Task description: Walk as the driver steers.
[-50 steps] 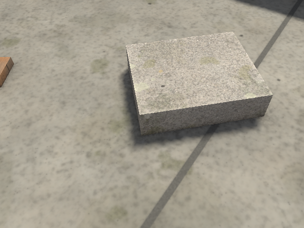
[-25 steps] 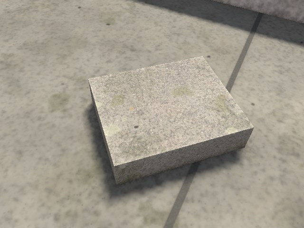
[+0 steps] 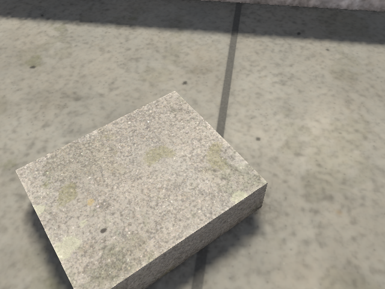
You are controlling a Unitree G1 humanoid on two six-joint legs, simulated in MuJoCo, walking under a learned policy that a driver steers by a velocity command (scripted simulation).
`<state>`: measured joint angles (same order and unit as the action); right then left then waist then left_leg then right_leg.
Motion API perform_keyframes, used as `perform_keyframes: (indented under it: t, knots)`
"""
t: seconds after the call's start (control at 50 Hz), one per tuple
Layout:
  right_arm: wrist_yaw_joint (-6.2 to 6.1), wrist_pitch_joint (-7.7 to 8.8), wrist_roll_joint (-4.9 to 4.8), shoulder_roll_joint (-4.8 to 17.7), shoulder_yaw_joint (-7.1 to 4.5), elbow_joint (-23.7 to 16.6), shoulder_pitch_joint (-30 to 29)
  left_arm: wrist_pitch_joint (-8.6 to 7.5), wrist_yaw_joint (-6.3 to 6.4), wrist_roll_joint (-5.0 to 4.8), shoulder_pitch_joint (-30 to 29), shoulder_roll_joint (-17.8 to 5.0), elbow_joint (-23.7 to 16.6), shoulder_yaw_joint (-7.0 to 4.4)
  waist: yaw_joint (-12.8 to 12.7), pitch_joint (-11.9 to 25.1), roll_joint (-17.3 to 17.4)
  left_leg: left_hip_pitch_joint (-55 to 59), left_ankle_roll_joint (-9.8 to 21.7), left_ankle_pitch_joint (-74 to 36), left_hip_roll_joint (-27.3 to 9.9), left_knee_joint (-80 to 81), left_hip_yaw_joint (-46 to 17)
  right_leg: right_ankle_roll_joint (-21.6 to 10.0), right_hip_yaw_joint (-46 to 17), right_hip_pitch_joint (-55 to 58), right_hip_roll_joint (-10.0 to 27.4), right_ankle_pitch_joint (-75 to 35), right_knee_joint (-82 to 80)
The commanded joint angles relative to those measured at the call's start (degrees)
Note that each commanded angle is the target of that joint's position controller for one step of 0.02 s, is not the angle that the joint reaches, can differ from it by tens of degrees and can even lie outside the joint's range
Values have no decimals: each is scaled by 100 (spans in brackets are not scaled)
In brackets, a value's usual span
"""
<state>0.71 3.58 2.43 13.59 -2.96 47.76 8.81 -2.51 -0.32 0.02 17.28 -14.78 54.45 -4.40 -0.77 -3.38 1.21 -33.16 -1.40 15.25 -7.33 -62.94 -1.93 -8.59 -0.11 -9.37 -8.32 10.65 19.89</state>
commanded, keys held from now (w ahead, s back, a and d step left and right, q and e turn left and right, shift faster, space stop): w+e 0.30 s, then q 0.70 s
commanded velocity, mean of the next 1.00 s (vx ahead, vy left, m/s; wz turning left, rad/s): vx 0.26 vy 0.00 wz -0.02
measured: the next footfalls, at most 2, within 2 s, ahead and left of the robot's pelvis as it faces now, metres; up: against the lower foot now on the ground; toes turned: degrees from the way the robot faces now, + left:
left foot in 0.30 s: +0.35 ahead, +0.11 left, +0.00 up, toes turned -12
right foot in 0.74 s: +0.32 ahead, -0.09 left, +0.00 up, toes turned -4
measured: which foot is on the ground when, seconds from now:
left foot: up 0.00-0.28, down 0.30-0.72, up 0.74-1.00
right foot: down 0.00-0.32, up 0.34-0.72, down 0.74-1.00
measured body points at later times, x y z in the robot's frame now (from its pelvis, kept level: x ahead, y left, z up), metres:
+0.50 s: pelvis +0.24 +0.04 +0.00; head +0.28 +0.05 +0.45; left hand +0.40 +0.28 -0.13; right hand +0.26 -0.23 -0.12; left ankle +0.31 +0.12 -0.74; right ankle +0.18 -0.07 -0.67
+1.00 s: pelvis +0.25 +0.01 +0.00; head +0.27 -0.01 +0.45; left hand +0.36 +0.27 -0.11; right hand +0.36 -0.26 -0.13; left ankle +0.20 +0.11 -0.68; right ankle +0.28 -0.09 -0.74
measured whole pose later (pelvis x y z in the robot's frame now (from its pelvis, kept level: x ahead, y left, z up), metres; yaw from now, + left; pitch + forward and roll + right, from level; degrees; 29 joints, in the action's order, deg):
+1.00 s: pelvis +0.25 +0.01 +0.00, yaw +4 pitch +0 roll +0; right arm 0.3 -4.6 0.8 16.0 -4.8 44.0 13.9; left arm 0.7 3.2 1.8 10.8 -13.3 43.0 -1.2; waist 0.2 -2.4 1.8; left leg -22.9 -2.8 27.4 1.0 -57.9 0.5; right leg -2.9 8.3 -14.2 1.5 11.2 25.7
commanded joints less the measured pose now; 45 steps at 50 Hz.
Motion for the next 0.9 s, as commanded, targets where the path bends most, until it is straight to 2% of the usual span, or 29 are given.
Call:
perform_keyframes:
  t: [0.02, 0.12, 0.2, 0.24, 0.26, 0.28, 0.3, 0.32, 0.34, 0.36, 0.38, 0.4, 0.42, 0.46, 0.5, 0.54, 0.58, 0.62, 0.66, 0.7, 0.72, 0.74, 0.76, 0.78, 0.8, 0.82, 0.84, 0.86, 0.9]
  knots:
    - [30, -112, 21, 400, -72, -283, 122, -135, 20, -18, 247, -823, -319, -147, 74, 215, -325, -337, -176, -504, 99, 523, 280, -589, -1315, 183, 1392, -2538, -753]
    - [52, -84, -31, 437, -5, -688, -962, -70, 56, 10, 772, -877, -318, -142, -337, 128, -492, -748, -190, -1174, 298, 1778, 233, -418, -1596, 824, 1390, -2543, -604]
    - [41, 2, -96, 427, 81, -925, -1299, -48, 139, 92, 922, -902, -372, -137, -413, 122, -552, -499, -68, -1066, 554, 2317, 185, -462, -1840, 1164, 1546, -3097, -176]
    - [11, 53, -104, 553, 63, -877, -894, -60, 174, 97, 590, -1010, -494, -157, -124, 179, -579, 478, 85, -938, 723, 2958, 128, -253, -1877, 891, 1508, -3571, 131]
    - [-34, 83, -98, 703, 5, -733, -381, -91, 156, 94, 384, -1110, -566, -178, 106, 374, -613, 1325, 185, -735, 925, 3158, 188, -124, -1882, 649, 1428, -4234, 545]
    - [-100, 135, -89, 865, -68, -537, 349, -131, 106, 57, 280, -1179, -583, -200, 455, 708, -448, 2256, 288, -952, 1017, 3554, 258, 3, -1812, 489, 1216, -4522, 1350]
    - [-179, 211, -19, 1082, -146, -387, 1151, -198, 46, 13, 206, -1036, -638, -164, 822, 1176, -232, 3532, 447, -962, 549, 3759, -111, 117, -1679, -171, 846, -3650, 2522]
    - [-282, 220, 125, 1463, -200, -376, 1828, -240, 73, -8, 322, -344, -848, 15, 860, 1793, 607, 4522, 745, -2165, -1133, 3699, -1566, 275, -1077, -974, 327, -131, 4285]
    - [-264, 139, 87, 1773, -289, -405, 1428, -199, 114, -97, 1186, -330, -937, -2, 146, 2093, 1727, 4537, 1635, -3491, -2002, 4339, -4042, 405, -760, -1928, -280, 2180, 5243]
    - [-196, 124, -47, 1204, -210, -535, 924, -73, 191, 109, 1405, -561, -565, -10, -27, 1494, 686, 3713, 1868, -3344, -1948, 4222, -3792, 442, -905, -1952, 204, 1818, 5751]
    - [-135, 154, -112, 590, -41, -546, 639, -41, 155, 196, 997, -544, -532, -1, 19, 867, 67, 3075, 1772, -3896, -1486, 4212, -2777, 532, -907, -1932, 271, 1523, 5649]
    - [-111, 172, -122, 319, 61, -449, 592, -28, 123, 206, 730, -458, -587, 14, -4, 616, -96, 2718, 1576, -4468, -1100, 4290, -1913, 607, -931, -1881, 383, 1385, 5276]
    - [-129, 207, -156, 293, 96, -331, 661, 13, 78, 236, 500, -441, -685, 23, -18, 556, 141, 2625, 1439, -4777, -819, 4372, -1428, 672, -900, -1849, 517, 1291, 4840]
    - [-99, 229, -184, 449, 91, -107, 742, 126, 2, 289, 490, -348, -728, 77, -163, 669, 507, 2374, 1355, -5615, -456, 4409, -890, 819, -482, -1392, 532, 1085, 4298]
    - [-72, 211, -157, 574, 74, -16, 726, 177, -3, 234, 396, -202, -766, 172, -260, 808, 488, 2356, 1335, -6108, -307, 4340, -693, 975, -226, -1170, 607, 1010, 3420]
    - [-53, 127, -91, 706, 27, -15, 701, 208, 37, 189, 79, -116, -862, 268, -183, 897, 551, 2328, 1259, -6106, -217, 4230, -644, 1049, -82, -962, 613, 784, 2729]
    - [-44, 30, -100, 895, -67, -15, 830, 237, 106, 122, -159, -203, -960, 285, -73, 965, 725, 2252, 1196, -5585, -181, 4177, -783, 1053, -16, -835, 593, 537, 2460]
    - [-35, -82, -83, 933, -127, -141, 777, 282, 167, 70, -355, -288, -1059, 294, -1, 988, 743, 2091, 1151, -4698, -187, 4127, -1022, 1050, 47, -727, 574, 518, 2307]
    - [-59, -228, -96, 935, -180, -226, 750, 291, 215, 88, -482, -333, -1160, 291, 39, 836, 773, 1886, 1124, -3486, -206, 4061, -1388, 994, 42, -645, 586, 663, 1976]
    - [-99, -369, -146, 927, -226, -350, 577, 245, 260, 113, -250, -294, -1173, 290, -161, 629, 637, 1431, 887, -2180, -46, 3777, -1668, 887, 31, -69, 632, 179, 854]
    - [-107, -399, -156, 771, -211, -411, 660, 188, 311, 175, -132, -500, -1190, 239, -143, 549, 284, 994, 629, -1099, 234, 3393, -1619, 779, -432, 331, 1108, 89, 262]
    - [-105, -415, -165, 230, -115, -525, 961, 160, 356, 261, -65, -893, -1283, 181, 45, 653, -1136, 385, 310, 1045, 928, 1956, -803, 449, -1761, 769, 2548, -1038, -257]
    - [-213, -460, -215, 380, -160, -554, 1320, 267, 337, 151, -271, -1172, -1338, 73, 69, 774, -1686, 344, 174, 2432, 1518, 492, 262, -538, -2377, 36, 3428, -1975, -488]
    - [-252, -536, -100, 634, -242, -477, 1391, 300, 327, 125, -391, -874, -1415, 120, 182, 605, -1018, 493, 115, 2234, 1118, -508, 77, -854, -2314, -439, 3264, -1618, -592]
    - [-255, -614, -78, 685, -300, -408, 1262, 300, 333, 135, -782, -490, -1461, 216, 326, 228, -543, 492, 95, 1804, 993, -938, -8, -748, -1696, -800, 2827, -1168, -582]
    - [-248, -682, -78, 661, -320, -384, 1272, 315, 338, 178, -1122, -365, -1554, 253, 447, 114, -509, 522, 40, 1482, 954, -1162, 33, -564, -1133, -933, 2469, -1177, -549]
    - [-205, -713, -96, 743, -344, -422, 1127, 294, 364, 171, -1217, -387, -1581, 257, 442, 56, -607, 363, -8, 1119, 869, -985, 11, -422, -801, -785, 2256, -1182, -545]
    - [-164, -725, -109, 683, -335, -417, 1135, 278, 390, 183, -1122, -405, -1573, 241, 373, 136, -748, 325, -84, 963, 926, -993, 113, -416, -553, -548, 2112, -1535, -440]
    - [-107, -736, -151, 593, -307, -501, 1002, 258, 407, 169, -750, -437, -1474, 207, 224, 415, -758, 289, -189, 946, 925, -627, 147, -463, -376, 19, 2161, -1993, -238]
